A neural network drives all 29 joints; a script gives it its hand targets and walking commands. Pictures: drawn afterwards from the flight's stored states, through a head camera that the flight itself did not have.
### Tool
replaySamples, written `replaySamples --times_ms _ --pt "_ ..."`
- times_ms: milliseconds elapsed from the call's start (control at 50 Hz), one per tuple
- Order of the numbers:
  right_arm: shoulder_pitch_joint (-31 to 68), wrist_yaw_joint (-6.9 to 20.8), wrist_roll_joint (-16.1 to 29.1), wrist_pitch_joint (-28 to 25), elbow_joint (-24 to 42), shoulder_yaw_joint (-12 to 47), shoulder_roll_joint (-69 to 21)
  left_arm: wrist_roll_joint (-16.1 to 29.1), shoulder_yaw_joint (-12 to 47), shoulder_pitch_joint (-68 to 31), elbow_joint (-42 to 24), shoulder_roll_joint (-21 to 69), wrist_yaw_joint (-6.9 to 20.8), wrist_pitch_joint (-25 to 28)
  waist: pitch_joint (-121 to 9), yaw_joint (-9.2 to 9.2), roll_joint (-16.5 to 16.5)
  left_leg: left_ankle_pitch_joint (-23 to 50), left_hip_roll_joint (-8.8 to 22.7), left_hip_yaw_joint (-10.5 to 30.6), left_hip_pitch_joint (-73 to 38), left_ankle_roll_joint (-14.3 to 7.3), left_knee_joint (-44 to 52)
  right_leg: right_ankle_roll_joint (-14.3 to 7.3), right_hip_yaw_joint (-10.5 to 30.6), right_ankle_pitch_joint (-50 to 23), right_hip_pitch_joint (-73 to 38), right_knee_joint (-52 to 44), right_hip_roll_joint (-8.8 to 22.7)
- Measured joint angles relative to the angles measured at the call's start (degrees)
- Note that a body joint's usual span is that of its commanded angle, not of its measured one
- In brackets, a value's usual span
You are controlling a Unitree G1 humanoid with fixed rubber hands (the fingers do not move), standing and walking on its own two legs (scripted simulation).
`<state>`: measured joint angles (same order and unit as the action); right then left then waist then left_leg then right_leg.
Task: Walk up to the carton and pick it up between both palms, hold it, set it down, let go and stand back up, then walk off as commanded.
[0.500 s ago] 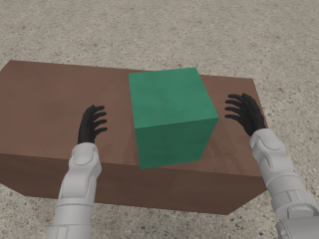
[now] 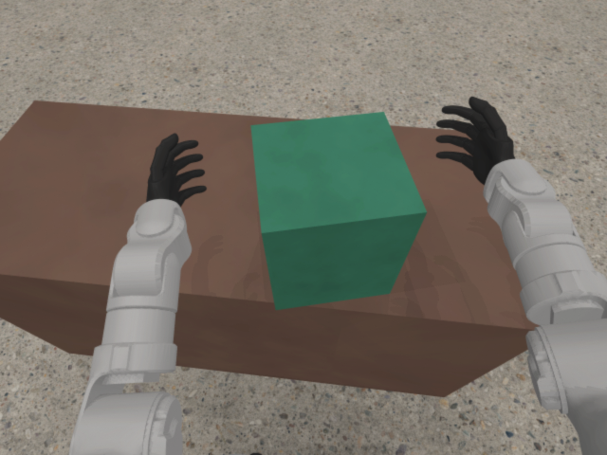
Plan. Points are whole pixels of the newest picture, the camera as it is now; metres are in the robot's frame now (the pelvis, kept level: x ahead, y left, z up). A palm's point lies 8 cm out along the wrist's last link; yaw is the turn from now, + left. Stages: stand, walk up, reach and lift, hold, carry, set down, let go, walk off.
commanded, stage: reach and lift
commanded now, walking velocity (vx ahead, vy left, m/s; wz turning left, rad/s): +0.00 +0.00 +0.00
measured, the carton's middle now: (326, 217) +0.46 +0.04 -0.03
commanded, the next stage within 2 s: none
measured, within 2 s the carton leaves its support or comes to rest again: neither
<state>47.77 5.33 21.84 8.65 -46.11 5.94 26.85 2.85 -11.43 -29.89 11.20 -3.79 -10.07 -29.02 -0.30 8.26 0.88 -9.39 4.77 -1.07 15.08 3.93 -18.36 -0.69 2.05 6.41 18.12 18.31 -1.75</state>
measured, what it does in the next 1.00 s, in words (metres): stands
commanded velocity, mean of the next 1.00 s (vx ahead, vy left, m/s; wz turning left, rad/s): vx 0.00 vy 0.00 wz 0.00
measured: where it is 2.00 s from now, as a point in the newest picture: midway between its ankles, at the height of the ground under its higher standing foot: outside the picture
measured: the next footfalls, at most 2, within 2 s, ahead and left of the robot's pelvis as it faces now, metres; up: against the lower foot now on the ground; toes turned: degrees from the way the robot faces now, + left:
none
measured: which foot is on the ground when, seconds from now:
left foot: down 0.00-1.00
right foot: down 0.00-1.00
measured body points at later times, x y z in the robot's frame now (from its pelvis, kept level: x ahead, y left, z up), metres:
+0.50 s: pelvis +0.01 +0.01 +0.00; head +0.06 +0.01 +0.44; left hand +0.40 +0.26 +0.10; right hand +0.51 -0.12 +0.14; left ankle -0.01 +0.16 -0.75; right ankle +0.02 -0.11 -0.75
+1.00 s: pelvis +0.00 +0.00 -0.02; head +0.10 +0.00 +0.42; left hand +0.39 +0.23 +0.00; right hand +0.50 -0.11 +0.04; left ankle -0.01 +0.16 -0.75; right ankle +0.02 -0.11 -0.75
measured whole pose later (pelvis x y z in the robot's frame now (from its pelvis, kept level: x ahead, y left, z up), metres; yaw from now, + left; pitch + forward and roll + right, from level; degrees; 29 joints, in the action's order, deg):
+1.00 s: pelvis +0.00 +0.00 -0.02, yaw +2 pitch +23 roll -1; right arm 57.4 2.5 14.6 -15.5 -76.4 3.6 17.7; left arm 3.2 -10.7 -43.0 60.6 -2.4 -10.7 13.5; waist -10.8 9.6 -0.3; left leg -12.7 4.9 1.7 41.0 4.1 -30.9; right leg -0.8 -0.2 9.0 41.6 27.9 -1.9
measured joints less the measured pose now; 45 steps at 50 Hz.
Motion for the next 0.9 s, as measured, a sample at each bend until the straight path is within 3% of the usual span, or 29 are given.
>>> replaySamples --times_ms 160,280,380,560,680,900 --pt "6.0 0.6 -0.4 1.8 -4.1 -0.6 -1.1 2.5 0.2 -7.0 6.7 -2.9 -1.2 1.2 -2.6 0.59 -0.2 -0.2 -0.1 1.0 4.2 0.0 -1.7 -0.1 -0.9 0.2 3.6 1.2 0.1" --pt "10.6 0.0 -0.5 2.2 -9.2 0.6 -1.2 1.2 0.7 -11.7 12.9 -2.6 -0.4 1.3 -3.7 1.49 0.5 -0.6 -0.1 1.6 5.1 -0.1 -2.4 0.1 -1.4 0.0 3.4 0.2 0.1" --pt "13.8 0.1 -1.7 1.7 -15.1 -0.5 -1.4 1.0 0.5 -13.5 17.6 -2.4 -0.6 3.0 -3.5 1.17 0.1 -0.7 -0.4 2.0 5.6 -0.3 -2.6 0.3 -1.8 0.2 3.6 0.3 0.5" --pt "9.7 1.1 -2.6 -6.8 -19.0 -0.7 -3.3 -0.8 1.1 -8.7 20.8 -0.1 -0.4 12.9 -5.7 1.11 -0.7 -1.7 0.0 2.1 8.7 -0.3 -4.3 0.4 -1.8 0.0 5.6 -0.3 0.0" --pt "7.5 1.6 -4.8 -12.7 -23.1 -2.0 -3.9 -2.1 1.0 -6.7 24.6 2.4 -1.0 19.4 -6.3 2.22 0.2 -2.1 0.1 2.4 11.4 -0.3 -6.0 0.4 -2.0 0.1 8.0 0.6 -0.1" --pt "7.7 -1.4 -7.8 -21.0 -28.5 -2.1 -8.3 -0.9 0.3 -10.8 44.0 1.8 -0.5 37.4 -9.0 1.84 -0.9 -2.3 0.0 2.6 20.8 0.1 -9.7 0.0 -2.2 1.8 18.5 7.0 0.0"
